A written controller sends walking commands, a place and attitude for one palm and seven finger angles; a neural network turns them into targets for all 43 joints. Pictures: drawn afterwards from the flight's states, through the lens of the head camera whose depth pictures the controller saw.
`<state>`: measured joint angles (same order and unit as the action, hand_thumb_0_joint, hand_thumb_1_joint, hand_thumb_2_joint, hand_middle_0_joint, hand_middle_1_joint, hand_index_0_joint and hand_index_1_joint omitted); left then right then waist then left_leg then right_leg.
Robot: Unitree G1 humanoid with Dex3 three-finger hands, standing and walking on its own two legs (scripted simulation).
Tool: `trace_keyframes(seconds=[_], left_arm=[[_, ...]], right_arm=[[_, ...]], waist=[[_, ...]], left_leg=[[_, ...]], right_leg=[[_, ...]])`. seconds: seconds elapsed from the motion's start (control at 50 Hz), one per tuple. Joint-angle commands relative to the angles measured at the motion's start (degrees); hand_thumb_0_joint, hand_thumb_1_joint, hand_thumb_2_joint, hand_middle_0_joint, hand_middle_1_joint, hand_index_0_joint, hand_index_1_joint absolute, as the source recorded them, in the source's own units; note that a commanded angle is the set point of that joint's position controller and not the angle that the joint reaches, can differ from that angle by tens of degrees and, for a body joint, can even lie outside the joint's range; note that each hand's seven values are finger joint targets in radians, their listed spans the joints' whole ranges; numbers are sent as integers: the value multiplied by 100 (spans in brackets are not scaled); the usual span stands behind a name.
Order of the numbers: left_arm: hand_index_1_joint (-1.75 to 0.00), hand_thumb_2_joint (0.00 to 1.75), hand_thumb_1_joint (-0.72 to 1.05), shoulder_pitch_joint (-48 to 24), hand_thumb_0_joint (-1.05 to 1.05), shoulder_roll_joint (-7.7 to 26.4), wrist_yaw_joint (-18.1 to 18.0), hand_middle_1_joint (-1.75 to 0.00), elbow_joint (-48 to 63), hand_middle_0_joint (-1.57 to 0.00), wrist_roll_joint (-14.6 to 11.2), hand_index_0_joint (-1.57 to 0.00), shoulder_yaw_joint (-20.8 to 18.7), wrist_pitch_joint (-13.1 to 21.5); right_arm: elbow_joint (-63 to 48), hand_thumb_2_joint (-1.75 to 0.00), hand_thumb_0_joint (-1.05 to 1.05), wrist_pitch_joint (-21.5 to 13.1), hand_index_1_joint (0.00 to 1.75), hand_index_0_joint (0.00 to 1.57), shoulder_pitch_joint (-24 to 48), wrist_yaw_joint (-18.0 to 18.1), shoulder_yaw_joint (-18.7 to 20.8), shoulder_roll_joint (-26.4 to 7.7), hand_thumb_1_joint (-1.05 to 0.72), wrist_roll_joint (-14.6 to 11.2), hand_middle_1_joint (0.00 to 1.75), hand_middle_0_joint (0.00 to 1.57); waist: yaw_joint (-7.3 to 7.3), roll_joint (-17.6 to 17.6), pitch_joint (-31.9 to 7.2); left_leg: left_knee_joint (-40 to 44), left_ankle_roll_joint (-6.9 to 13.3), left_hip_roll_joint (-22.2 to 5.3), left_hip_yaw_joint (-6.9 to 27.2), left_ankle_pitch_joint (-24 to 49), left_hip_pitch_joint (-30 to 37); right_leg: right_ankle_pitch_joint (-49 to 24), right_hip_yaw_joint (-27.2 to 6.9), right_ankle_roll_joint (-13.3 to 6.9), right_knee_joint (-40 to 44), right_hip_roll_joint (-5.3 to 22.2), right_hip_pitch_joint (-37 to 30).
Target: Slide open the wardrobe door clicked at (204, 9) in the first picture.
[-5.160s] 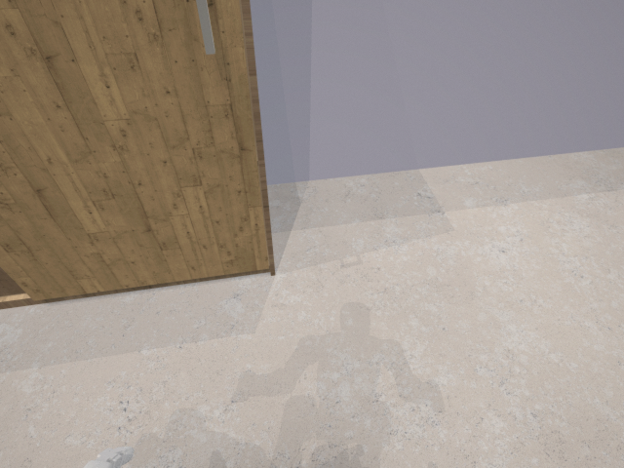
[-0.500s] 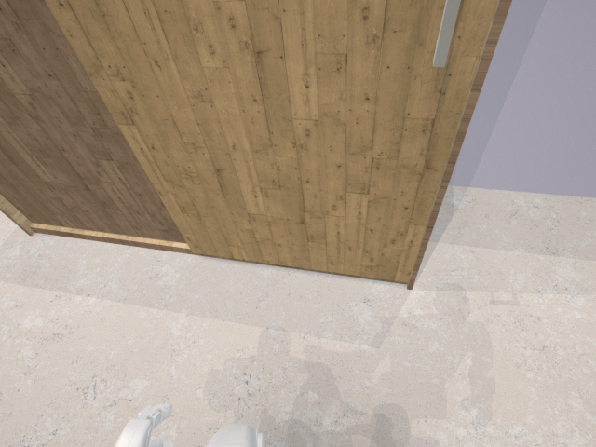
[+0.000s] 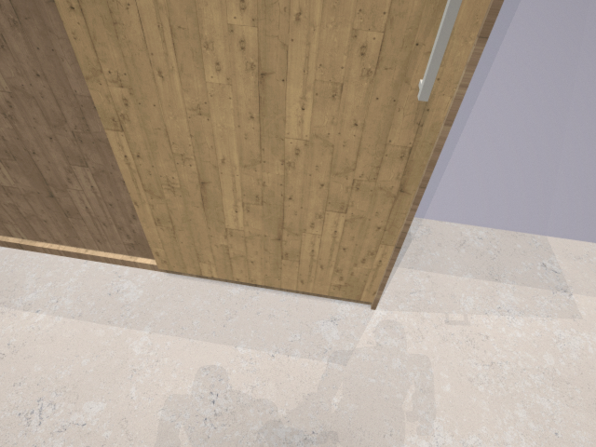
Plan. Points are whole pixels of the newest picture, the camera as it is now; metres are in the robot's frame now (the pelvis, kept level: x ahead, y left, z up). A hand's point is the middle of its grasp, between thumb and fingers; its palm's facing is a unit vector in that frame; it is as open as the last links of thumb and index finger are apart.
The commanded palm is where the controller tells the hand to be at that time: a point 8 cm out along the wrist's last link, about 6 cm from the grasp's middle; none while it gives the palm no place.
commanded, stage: take the last steps up to it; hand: right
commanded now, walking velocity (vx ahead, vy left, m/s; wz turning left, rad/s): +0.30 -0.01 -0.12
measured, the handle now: (438, 43) +0.76 -0.17 +0.23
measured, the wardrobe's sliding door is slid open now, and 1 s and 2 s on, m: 0.00 0.00 0.00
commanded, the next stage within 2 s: come to a stop and stand still in 0.86 s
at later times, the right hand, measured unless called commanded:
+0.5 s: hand out of the picture -0.07 -0.15 -0.16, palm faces +0.24 +0.97 -0.09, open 7.4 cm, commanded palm none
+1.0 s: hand (429, 331) +0.39 -0.23 -0.16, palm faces -0.02 +0.97 -0.24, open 7.4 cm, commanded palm none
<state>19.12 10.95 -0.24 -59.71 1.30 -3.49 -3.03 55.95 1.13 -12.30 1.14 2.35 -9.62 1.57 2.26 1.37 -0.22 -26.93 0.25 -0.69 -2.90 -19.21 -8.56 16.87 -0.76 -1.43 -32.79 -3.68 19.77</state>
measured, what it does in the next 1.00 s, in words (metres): walks ahead: right foot, then left foot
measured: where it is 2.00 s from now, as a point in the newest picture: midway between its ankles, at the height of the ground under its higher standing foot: outside the picture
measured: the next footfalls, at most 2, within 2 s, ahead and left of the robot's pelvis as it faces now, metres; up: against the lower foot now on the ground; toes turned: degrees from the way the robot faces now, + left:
right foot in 0.48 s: +0.18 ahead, -0.17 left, +0.00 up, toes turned -14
left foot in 0.98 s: +0.40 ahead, +0.06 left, +0.00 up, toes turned +7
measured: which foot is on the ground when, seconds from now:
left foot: down 0.00-0.48, up 0.50-0.96, down 0.98-1.00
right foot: up 0.00-0.46, down 0.48-1.00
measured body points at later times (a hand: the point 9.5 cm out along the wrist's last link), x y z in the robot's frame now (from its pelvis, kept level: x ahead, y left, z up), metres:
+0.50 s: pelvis +0.10 -0.05 -0.01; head +0.14 -0.08 +0.43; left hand +0.24 +0.16 -0.15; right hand -0.08 -0.20 -0.15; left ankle -0.03 +0.10 -0.72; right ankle +0.14 -0.16 -0.74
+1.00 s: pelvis +0.26 -0.04 -0.02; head +0.28 -0.02 +0.43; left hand +0.17 +0.17 -0.18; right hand +0.39 -0.28 -0.14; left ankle +0.37 +0.06 -0.74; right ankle +0.14 -0.16 -0.73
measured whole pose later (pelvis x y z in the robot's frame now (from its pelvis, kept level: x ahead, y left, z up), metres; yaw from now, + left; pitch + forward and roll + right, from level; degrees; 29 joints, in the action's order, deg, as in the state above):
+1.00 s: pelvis +0.26 -0.04 -0.02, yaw +0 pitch -3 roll -1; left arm 24.4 8.1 -0.8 -65.1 1.4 -2.5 1.2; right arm 56.2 -1.9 -6.0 -0.2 3.3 -11.2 1.8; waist 3.2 0.2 4.2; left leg -32.8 2.0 -3.3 -7.2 -6.1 -22.1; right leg 26.7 12.5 1.9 -33.6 5.1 1.0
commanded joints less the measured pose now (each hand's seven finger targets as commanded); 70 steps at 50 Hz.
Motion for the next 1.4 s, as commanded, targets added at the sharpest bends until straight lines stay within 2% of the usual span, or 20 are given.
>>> trace_keyframes(seconds=[0.0,0.08,0.24,0.36,0.42,0.44,0.46,0.48,0.54,0.64,0.76,0.86,0.92,0.94,0.96,0.98,1.0,1.08,1.32,1.38], left_arm=[[-30,90,90,-406,0,580,92,-30,559,-20,93,-20,-184,150],[-30,90,90,49,0,278,142,-30,192,-20,74,-20,-159,166],[-30,90,90,-942,0,194,167,-30,387,-20,48,-20,-108,268],[-30,90,90,-1598,0,-75,180,-30,515,-20,-10,-20,45,464],[-30,90,90,-294,0,167,57,-30,75,-20,3,-20,-5,593],[-30,90,90,594,0,639,-17,-30,-164,-20,29,-20,-120,645],[-30,90,90,1203,0,1244,-84,-30,-322,-20,34,-20,-245,672],[-30,90,90,1346,0,1321,-130,-30,-340,-20,-31,-20,-235,604],[-30,90,90,117,0,553,-166,-30,-97,-20,-14,-20,-61,674],[-30,90,90,54,0,74,-157,-30,-30,-20,-13,-20,17,801],[-30,90,90,172,0,337,-150,-30,14,-20,30,-20,-21,753],[-30,90,90,395,0,561,-140,-30,-106,-20,90,-20,-69,630],[-30,90,90,378,0,612,-124,-30,-156,-20,50,-20,-66,574],[-30,90,90,340,0,548,-99,-30,-164,-20,7,-20,-34,586],[-30,90,90,586,0,199,-68,-30,-116,-20,-64,-20,38,599],[-30,90,90,651,0,159,-116,-30,-42,-20,-124,-20,61,520],[-30,90,90,555,0,117,-167,-30,-100,-20,-136,-20,65,446],[-30,90,90,690,0,-91,-149,-30,-363,-20,-133,-20,77,135],[-30,90,90,-55,0,51,-23,-30,180,-20,-47,-20,-52,13],[-30,90,90,96,0,39,-18,-30,188,-20,-56,-20,-28,84]], right_arm=[[-147,-90,0,-241,30,20,-429,102,199,-1030,-90,-57,30,20],[160,-90,0,-441,30,20,-813,49,20,-472,-90,-78,30,20],[760,-90,0,-571,30,20,-1990,54,-34,-313,-90,-6,30,20],[1068,-90,0,-525,30,20,-2308,82,10,-408,-90,47,30,20],[1096,-90,0,-494,30,20,-2051,73,25,-408,-90,-20,30,20],[1039,-90,0,-502,30,20,-2090,44,13,-232,-90,-66,30,20],[881,-90,0,-507,30,20,-2162,0,-65,78,-90,-114,30,20],[758,-90,0,-458,30,20,-1798,34,-32,-131,-90,-77,30,20],[767,-90,0,-363,30,20,-1075,-63,58,-25,-90,-25,30,20],[691,-90,0,-161,30,20,-1338,-112,126,200,-90,20,30,20],[136,-90,0,-94,30,20,-214,-179,131,-103,-90,19,30,20],[-148,-90,0,-154,30,20,476,-176,88,-187,-90,-17,30,20],[81,-90,0,-251,30,20,-303,-157,134,-397,-90,-8,30,20],[288,-90,0,-329,30,20,-913,-129,190,-599,-90,11,30,20],[418,-90,0,-427,30,20,-1365,-55,294,-1098,-90,50,30,20],[447,-90,0,-430,30,20,-1559,-41,284,-1342,-90,-90,30,20],[334,-90,0,-404,30,20,-1031,15,182,-1145,-90,-113,30,20],[-37,-90,0,-265,30,20,360,125,53,-754,-90,-53,30,20],[-85,-90,0,-69,30,20,-6,187,301,-991,-90,55,30,20],[-92,-90,0,-31,30,20,45,159,315,-1025,-90,65,30,20]], waist=[[-226,-1160,905],[-97,-736,1036],[-476,-993,1178],[-654,-1183,882],[8,-719,172],[354,117,-564],[444,1533,-1135],[528,1106,-1166],[112,202,448],[-323,596,567],[-245,655,854],[-52,596,902],[-441,216,359],[-739,-106,-1],[-812,-1232,-605],[-711,-1493,-1042],[-567,-798,-733],[-83,-627,-26],[-437,-976,-286],[-326,-1146,-250]], left_leg=[[2588,621,-2170,2304,-2384,-376],[2151,263,-1391,762,-438,-111],[2074,628,-1572,918,207,554],[1273,671,-1550,553,2457,771],[-339,405,-1103,69,3300,53],[-1588,176,-796,-225,2222,-796],[-3206,-85,-186,-500,-1036,-2297],[-4042,42,-228,47,-1469,-2514],[-4458,-34,-789,217,-330,-2527],[-3926,-158,-687,104,578,-2189],[-2483,-188,-695,-17,989,-2648],[-1100,-3,-445,-301,655,-1940],[-334,136,-73,-566,1077,-429],[-56,187,-228,-363,1638,526],[0,656,-1552,1135,3264,1727],[398,1267,-2451,2047,4894,1618],[545,1418,-2368,1645,4935,973],[970,977,-1836,816,3150,-997],[1164,1054,-1863,1132,1407,-521],[1266,888,-1685,1132,487,-778]], right_leg=[[456,-246,139,-2433,438,1856],[-566,78,292,-2990,618,1752],[-633,269,342,-2264,999,2181],[92,861,179,-575,768,1079],[-594,1099,3,573,449,-1303],[-969,322,-177,646,1271,-2842],[-1753,-1727,-743,952,2914,-3950],[-1907,-1997,-986,1368,3227,-3736],[-1982,-800,-766,1834,2716,-1556],[-2525,430,-527,2105,2066,-900],[-2981,555,-662,2049,2067,-1441],[-3399,573,-595,1560,2171,-1631],[-3710,717,-388,429,1951,-1407],[-3206,928,-189,-414,1655,-985],[-1105,1280,104,-1902,982,188],[1878,796,213,-2944,561,240],[1889,224,185,-3076,740,93],[1121,75,246,-2664,883,-423],[1004,166,344,-1685,568,52],[781,333,261,-733,496,-434]])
